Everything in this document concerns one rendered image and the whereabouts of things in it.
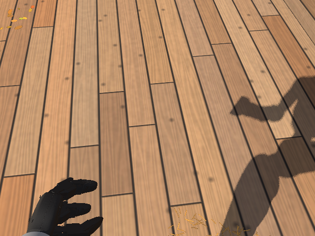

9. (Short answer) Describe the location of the robot left hand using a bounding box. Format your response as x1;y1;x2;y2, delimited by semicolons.
27;177;103;236

